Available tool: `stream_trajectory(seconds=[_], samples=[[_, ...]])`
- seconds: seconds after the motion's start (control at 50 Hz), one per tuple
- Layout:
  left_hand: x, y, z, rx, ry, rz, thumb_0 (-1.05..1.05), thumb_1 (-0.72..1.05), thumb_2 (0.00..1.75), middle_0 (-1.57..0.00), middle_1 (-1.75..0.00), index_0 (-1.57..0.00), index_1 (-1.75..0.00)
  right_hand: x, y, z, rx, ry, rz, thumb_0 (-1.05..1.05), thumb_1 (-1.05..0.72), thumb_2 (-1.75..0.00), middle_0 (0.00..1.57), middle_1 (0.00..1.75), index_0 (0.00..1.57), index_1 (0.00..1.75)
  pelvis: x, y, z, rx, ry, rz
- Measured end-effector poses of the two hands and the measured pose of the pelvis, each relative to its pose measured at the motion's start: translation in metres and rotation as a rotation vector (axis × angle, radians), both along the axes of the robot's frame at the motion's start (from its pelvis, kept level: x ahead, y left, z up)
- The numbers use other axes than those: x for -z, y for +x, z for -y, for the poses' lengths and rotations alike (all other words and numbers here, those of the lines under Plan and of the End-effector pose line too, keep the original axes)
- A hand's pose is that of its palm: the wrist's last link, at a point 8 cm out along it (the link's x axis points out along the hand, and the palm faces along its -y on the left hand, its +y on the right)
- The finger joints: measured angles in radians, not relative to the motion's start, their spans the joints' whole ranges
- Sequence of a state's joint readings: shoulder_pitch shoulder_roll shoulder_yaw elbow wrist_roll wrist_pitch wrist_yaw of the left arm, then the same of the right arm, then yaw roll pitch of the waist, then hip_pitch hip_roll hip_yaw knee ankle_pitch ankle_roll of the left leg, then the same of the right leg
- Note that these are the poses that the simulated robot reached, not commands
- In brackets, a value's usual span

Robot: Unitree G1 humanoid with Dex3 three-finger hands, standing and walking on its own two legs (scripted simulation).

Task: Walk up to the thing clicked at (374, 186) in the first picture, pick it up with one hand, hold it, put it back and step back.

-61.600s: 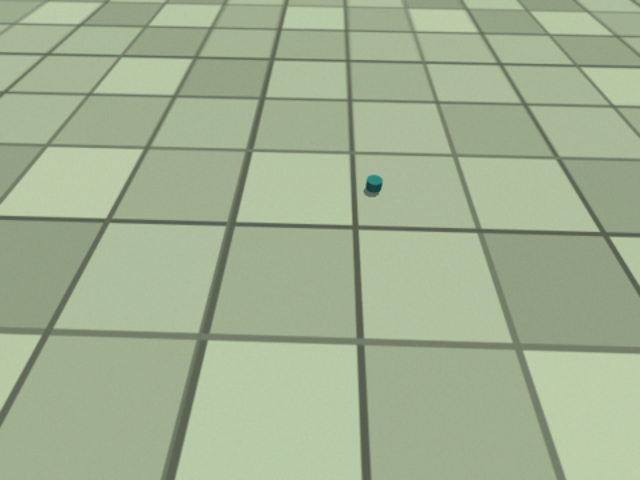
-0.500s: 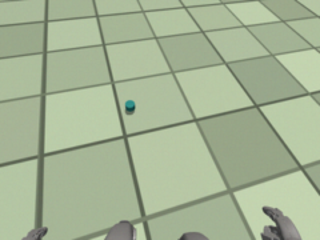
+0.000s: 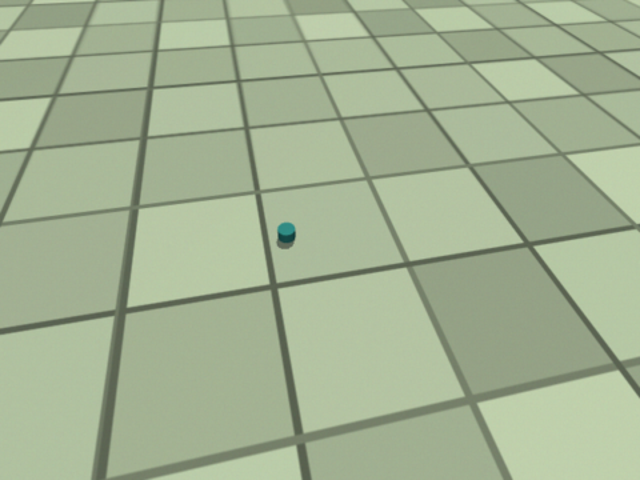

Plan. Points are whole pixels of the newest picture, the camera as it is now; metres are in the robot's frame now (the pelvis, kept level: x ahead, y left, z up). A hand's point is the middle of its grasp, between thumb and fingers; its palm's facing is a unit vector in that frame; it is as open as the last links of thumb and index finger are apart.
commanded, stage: step back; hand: left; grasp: from above
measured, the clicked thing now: (286, 232) +1.15 +0.12 -0.74
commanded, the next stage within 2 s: stand in 0.74 s
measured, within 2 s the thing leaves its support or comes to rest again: neither
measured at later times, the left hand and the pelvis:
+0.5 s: hand out of the picture +0.10 +0.28 -0.16, palm faces +0.05 -0.93 -0.36, open 7.4 cm; pelvis +0.04 +0.01 +0.00, yaw +1 degrees
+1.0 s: hand out of the picture +0.14 +0.25 -0.14, palm faces +0.00 -0.94 -0.34, open 7.4 cm; pelvis +0.05 +0.00 +0.02, yaw +0 degrees
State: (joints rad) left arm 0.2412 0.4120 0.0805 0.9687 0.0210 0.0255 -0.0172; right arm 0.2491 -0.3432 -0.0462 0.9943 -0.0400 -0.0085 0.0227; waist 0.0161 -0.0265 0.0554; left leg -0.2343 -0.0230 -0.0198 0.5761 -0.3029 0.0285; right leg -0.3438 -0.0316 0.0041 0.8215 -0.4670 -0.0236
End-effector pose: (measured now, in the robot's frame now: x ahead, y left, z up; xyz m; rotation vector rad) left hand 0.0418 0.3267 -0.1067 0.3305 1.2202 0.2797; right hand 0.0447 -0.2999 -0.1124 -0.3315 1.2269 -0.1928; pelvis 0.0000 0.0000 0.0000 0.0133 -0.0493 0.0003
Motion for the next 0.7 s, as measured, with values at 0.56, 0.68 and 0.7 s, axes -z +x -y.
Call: stream_trajectory(seconds=[0.56,0.68,0.7], samples=[[0.013,0.059,0.006,0.003,-0.038,0.008,0.01,0.90,0.90,-0.20,-0.30,-0.20,-0.30,-0.005,0.105,-0.018,-0.041,-0.003,0.079,0.01,-0.90,-0.90,0.20,0.30,0.20,0.30,0.001,0.044,-0.008,-0.012,-0.031,-0.013],[0.004,0.078,0.011,0.023,-0.033,0.026,0.01,0.90,0.90,-0.20,-0.30,-0.20,-0.30,-0.007,0.127,-0.025,-0.040,0.032,0.114,0.01,-0.90,-0.90,0.20,0.30,0.20,0.30,-0.005,0.049,-0.007,-0.003,-0.025,-0.016],[0.003,0.081,0.011,0.025,-0.032,0.030,0.01,0.90,0.90,-0.20,-0.30,-0.20,-0.30,-0.007,0.129,-0.025,-0.038,0.034,0.119,0.01,-0.90,-0.90,0.20,0.30,0.20,0.30,-0.006,0.050,-0.007,-0.001,-0.024,-0.015]])
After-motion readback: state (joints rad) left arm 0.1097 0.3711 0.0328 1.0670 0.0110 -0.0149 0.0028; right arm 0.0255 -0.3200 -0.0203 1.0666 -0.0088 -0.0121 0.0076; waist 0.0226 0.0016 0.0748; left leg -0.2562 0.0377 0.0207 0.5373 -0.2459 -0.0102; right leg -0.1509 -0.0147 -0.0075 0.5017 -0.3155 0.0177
